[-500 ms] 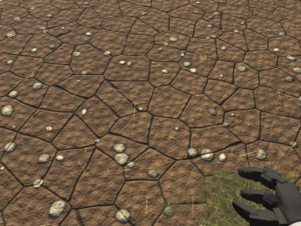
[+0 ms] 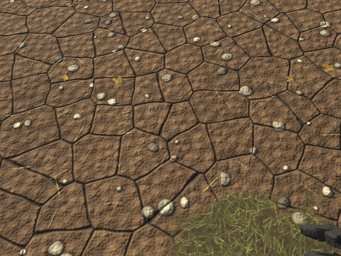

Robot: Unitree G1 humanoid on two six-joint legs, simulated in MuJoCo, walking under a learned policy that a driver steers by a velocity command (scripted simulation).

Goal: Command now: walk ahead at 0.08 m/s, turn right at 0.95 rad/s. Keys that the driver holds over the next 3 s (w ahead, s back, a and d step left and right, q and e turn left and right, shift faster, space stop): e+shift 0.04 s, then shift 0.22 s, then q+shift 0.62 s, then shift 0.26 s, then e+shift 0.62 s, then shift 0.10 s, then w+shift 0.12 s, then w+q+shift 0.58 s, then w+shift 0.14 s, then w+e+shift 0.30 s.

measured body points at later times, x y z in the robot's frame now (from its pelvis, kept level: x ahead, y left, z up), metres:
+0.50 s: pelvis +0.09 +0.08 +0.01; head +0.12 +0.09 +0.46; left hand +0.31 +0.31 -0.08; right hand +0.19 -0.21 -0.09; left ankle +0.14 +0.18 -0.73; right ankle +0.08 -0.05 -0.71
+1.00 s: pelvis +0.09 +0.04 +0.02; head +0.13 +0.04 +0.46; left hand +0.15 +0.34 -0.07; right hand +0.32 -0.20 -0.08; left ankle +0.04 +0.20 -0.65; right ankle +0.09 -0.06 -0.73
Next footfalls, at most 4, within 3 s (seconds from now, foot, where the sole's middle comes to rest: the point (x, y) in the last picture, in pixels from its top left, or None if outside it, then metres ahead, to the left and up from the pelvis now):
0.32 left None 0.18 0.17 -0.76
0.72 right None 0.13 -0.05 -0.76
1.18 left None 0.08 0.21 -0.76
1.66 right None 0.14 -0.04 -0.76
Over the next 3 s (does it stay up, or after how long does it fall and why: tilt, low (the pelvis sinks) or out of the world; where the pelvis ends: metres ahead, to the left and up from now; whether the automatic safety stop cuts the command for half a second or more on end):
stays up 0.85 0.27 0.01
